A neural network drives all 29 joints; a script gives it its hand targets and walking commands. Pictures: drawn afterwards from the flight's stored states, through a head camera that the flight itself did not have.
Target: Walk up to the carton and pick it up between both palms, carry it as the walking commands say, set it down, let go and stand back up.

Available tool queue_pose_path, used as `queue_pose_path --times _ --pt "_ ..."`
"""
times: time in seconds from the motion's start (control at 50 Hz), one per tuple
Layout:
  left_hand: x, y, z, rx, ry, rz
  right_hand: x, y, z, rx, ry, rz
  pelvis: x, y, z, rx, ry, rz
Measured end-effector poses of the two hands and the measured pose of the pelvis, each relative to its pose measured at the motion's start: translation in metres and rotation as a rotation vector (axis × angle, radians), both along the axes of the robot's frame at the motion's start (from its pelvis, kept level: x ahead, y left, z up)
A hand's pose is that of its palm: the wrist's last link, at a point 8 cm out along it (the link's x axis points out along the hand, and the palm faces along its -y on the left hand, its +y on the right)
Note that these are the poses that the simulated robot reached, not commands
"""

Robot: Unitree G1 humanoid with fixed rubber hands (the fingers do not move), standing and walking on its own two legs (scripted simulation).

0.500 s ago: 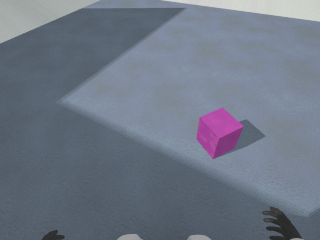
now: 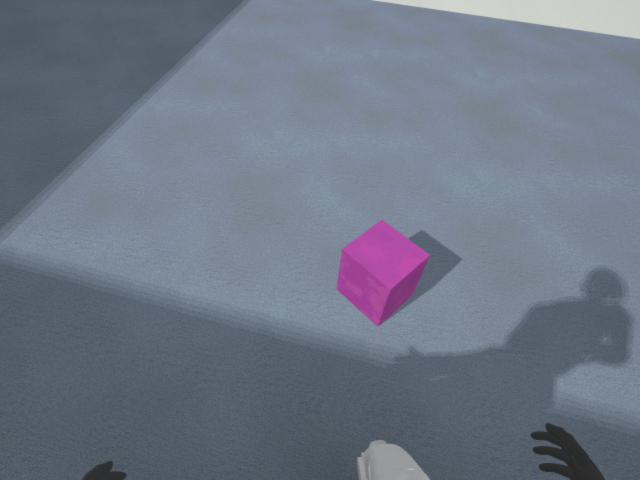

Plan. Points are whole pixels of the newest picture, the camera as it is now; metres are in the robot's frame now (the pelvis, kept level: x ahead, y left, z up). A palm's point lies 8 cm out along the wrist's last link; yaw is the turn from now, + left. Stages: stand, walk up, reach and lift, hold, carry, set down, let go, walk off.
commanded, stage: walk up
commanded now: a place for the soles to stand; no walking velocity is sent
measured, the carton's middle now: (379, 273) +0.82 -0.26 -0.64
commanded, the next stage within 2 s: none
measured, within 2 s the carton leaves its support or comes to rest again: neither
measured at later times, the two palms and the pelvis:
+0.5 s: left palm (87, 356) +0.31 +0.35 -0.10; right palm (518, 454) +0.16 -0.26 -0.09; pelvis +0.16 +0.07 -0.02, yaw -14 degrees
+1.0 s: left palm (120, 258) +0.50 +0.36 -0.11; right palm (470, 380) +0.26 -0.23 -0.10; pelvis +0.30 +0.10 -0.03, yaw -25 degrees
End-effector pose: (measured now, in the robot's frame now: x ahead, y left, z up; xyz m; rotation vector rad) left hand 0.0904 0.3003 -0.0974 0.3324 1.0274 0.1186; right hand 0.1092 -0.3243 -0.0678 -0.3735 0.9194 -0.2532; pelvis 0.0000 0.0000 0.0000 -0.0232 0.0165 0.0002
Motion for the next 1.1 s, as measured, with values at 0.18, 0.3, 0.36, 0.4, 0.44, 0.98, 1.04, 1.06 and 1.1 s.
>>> queue_pose_path --times 0.18,0.3,0.36,0.4,0.44,0.98,1.04,1.06,1.1 --pt "0.081 0.002 -0.019 0.033 -0.029 -0.055 0.043 0.002 -0.040 0.041 0.021 -0.068 0.064 0.004 -0.030 0.011 -0.055 -0.074" --pt "0.104 0.024 -0.010 0.067 -0.020 -0.055 0.083 0.024 -0.028 0.069 -0.044 -0.032 0.096 0.021 -0.023 -0.014 -0.108 -0.116" --pt "0.133 0.034 -0.006 0.071 -0.022 -0.101 0.085 0.034 -0.025 0.075 -0.049 -0.068 0.112 0.036 -0.021 -0.013 -0.106 -0.161" --pt "0.156 0.043 -0.007 0.069 -0.022 -0.133 0.080 0.042 -0.026 0.072 -0.032 -0.111 0.124 0.048 -0.021 -0.018 -0.083 -0.183" --pt "0.180 0.049 -0.010 0.067 -0.019 -0.171 0.067 0.051 -0.028 0.061 -0.010 -0.162 0.137 0.059 -0.022 -0.019 -0.067 -0.211" --pt "0.399 0.054 -0.012 0.114 -0.059 -0.384 0.147 0.089 -0.037 0.072 0.004 -0.382 0.293 0.094 -0.029 -0.033 -0.105 -0.425" --pt "0.432 0.062 -0.017 0.102 -0.071 -0.419 0.153 0.104 -0.035 0.054 0.002 -0.424 0.314 0.109 -0.032 -0.039 -0.070 -0.454" --pt "0.443 0.064 -0.020 0.101 -0.072 -0.435 0.151 0.109 -0.036 0.044 0.002 -0.444 0.321 0.115 -0.034 -0.039 -0.070 -0.468" --pt "0.466 0.063 -0.019 0.100 -0.074 -0.466 0.143 0.122 -0.037 0.038 0.023 -0.493 0.335 0.122 -0.034 -0.036 -0.061 -0.494"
